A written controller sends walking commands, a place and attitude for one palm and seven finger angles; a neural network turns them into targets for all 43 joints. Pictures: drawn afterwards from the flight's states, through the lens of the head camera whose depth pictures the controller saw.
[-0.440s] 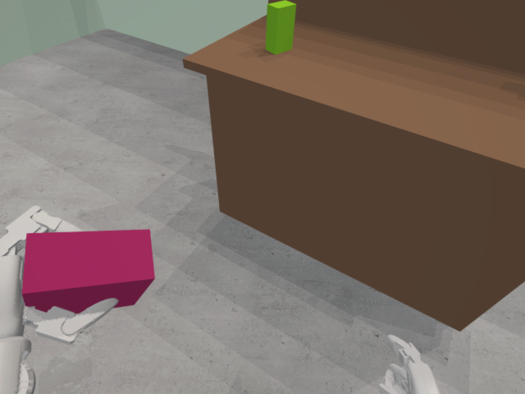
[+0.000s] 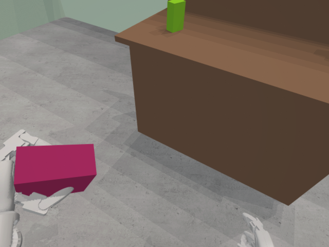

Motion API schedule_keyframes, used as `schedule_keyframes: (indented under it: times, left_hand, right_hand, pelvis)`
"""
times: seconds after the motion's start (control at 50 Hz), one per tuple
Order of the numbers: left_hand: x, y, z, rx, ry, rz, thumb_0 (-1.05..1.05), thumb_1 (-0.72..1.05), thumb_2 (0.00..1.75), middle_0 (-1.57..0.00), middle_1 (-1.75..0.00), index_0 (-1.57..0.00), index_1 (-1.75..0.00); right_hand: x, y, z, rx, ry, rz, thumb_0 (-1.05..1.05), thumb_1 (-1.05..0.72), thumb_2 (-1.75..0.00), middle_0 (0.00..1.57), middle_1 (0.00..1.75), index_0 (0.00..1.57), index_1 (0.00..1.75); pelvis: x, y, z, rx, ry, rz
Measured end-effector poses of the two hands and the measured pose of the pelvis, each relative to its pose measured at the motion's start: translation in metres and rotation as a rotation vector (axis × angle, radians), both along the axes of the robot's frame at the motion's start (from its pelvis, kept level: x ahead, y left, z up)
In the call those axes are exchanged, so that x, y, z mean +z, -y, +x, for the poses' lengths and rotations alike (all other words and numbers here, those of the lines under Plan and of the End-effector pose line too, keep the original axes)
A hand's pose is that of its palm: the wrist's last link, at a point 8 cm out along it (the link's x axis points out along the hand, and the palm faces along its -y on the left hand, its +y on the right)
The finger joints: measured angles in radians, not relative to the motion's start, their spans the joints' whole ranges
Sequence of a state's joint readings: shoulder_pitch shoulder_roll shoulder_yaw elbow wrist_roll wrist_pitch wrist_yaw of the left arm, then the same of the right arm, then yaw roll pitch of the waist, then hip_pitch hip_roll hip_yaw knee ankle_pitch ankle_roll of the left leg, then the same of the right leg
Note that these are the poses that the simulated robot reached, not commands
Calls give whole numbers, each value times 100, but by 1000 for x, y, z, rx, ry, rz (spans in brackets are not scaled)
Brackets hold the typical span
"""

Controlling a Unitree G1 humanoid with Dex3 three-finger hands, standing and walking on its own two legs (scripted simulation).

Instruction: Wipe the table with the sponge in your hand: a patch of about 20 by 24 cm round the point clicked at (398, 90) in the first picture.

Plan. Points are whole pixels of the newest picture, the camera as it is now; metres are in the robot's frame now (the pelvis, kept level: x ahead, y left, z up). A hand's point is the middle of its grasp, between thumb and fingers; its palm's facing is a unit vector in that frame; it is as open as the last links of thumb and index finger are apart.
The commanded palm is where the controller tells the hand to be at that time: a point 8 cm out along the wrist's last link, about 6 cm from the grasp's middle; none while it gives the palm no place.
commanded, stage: walk to a spot facing it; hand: left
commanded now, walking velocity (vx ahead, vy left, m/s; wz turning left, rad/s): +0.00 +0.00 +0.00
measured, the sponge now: (66, 171) +0.22 +0.21 +0.13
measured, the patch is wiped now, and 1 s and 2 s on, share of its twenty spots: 0.00 0.00 0.00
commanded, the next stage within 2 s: none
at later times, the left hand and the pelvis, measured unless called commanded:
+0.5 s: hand (27, 161) +0.23 +0.28 +0.16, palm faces +0.51 -0.75 -0.41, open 10.3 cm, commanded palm +0.16 +0.30 +0.18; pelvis +0.04 +0.00 -0.01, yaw +9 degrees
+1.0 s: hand (20, 169) +0.20 +0.27 +0.16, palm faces +0.72 -0.54 -0.44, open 10.3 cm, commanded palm +0.14 +0.29 +0.18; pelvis +0.12 -0.03 -0.01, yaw +26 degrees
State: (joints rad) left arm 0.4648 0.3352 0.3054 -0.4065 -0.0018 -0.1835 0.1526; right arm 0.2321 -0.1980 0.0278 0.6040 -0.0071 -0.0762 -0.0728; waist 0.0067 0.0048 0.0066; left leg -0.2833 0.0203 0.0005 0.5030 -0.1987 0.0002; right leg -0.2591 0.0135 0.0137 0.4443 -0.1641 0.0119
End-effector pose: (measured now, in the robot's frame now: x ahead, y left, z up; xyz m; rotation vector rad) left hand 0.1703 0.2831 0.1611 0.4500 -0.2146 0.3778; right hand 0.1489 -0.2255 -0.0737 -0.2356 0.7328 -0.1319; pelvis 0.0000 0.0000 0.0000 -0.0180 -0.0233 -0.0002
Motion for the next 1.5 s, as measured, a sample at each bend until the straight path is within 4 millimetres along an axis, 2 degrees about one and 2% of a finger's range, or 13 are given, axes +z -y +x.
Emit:
schedule_keyframes:
  times: [0.28,0.42,0.52,0.6,0.7,0.84,0.94,1.02,1.12,1.22,1.3,1.38,1.5]
  left_hand:
    - [3,-9,0,23,35,27,-1,-50,99,-71,-135,-72,-135]
    - [5,-29,4,87,88,76,-1,-50,100,-72,-135,-72,-135]
    - [11,-22,11,116,42,68,-1,-50,100,-72,-135,-72,-135]
    - [17,-4,11,122,-3,89,-1,-50,100,-72,-135,-72,-135]
    - [18,11,10,194,-15,131,-1,-50,100,-72,-135,-72,-135]
    - [14,7,-4,359,-79,94,-1,-50,100,-72,-135,-72,-135]
    - [19,2,-14,430,-49,90,-1,-50,100,-72,-135,-72,-135]
    - [20,-7,-19,444,40,113,-1,-50,100,-72,-135,-72,-135]
    - [23,-12,-21,456,58,145,-1,-50,100,-72,-135,-72,-135]
    - [32,14,-40,502,27,132,-1,-50,100,-72,-135,-72,-135]
    - [33,40,-59,592,-14,151,-1,-50,100,-72,-135,-72,-135]
    - [22,58,-72,713,-24,106,-1,-50,100,-72,-135,-72,-135]
    - [13,76,-89,772,-34,23,-1,-50,100,-72,-135,-72,-135]
  right_hand:
    - [-10,2,3,5,-38,-33,1,-90,-90,20,30,20,30]
    - [-25,-10,20,25,-67,-31,1,-90,-90,20,30,20,30]
    - [-26,-24,37,92,-110,35,1,-90,-90,20,30,20,30]
    - [-29,-25,62,155,-119,74,1,-90,-90,20,30,20,30]
    - [-41,-12,108,240,-120,61,1,-90,-90,20,30,20,30]
    - [-19,0,179,322,-93,-36,1,-90,-90,20,30,20,30]
    - [-1,-18,224,402,-22,-88,1,-90,-90,20,30,19,30]
    - [1,-47,251,438,71,-79,1,-90,-90,20,30,19,30]
    - [1,-87,251,523,61,43,1,-90,-90,20,30,19,30]
    - [-3,-102,238,621,16,124,1,-90,-90,20,30,20,30]
    - [-20,-97,237,693,-29,149,1,-90,-90,20,30,20,30]
    - [-38,-78,246,758,-84,99,1,-90,-90,21,30,20,30]
    - [-22,-47,264,750,-78,-22,1,-90,-90,20,30,20,30]
  pelvis:
    - [-9,-5,9,56,-16,-1]
    - [-19,-11,29,106,-17,-1]
    - [-8,1,47,161,-29,-23]
    - [-5,16,62,198,-34,-26]
    - [-13,36,79,274,-27,0]
    - [0,44,103,378,-27,56]
    - [-1,41,115,434,-44,74]
    - [-18,29,120,460,-37,57]
    - [-16,41,124,528,-6,38]
    - [-8,57,134,587,-3,-3]
    - [-13,77,145,636,1,-7]
    - [-16,96,148,689,14,21]
    - [-3,109,146,769,5,57]
